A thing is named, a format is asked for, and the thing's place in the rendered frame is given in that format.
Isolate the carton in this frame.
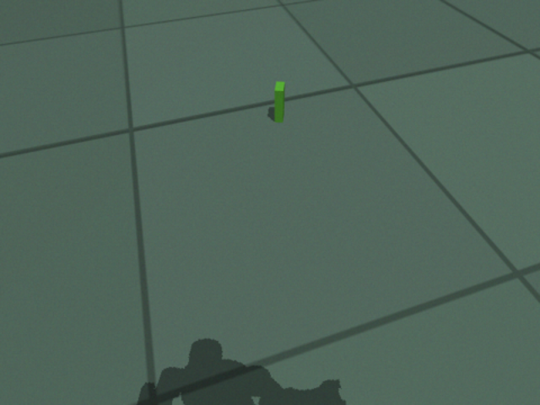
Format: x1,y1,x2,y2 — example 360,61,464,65
274,82,285,122

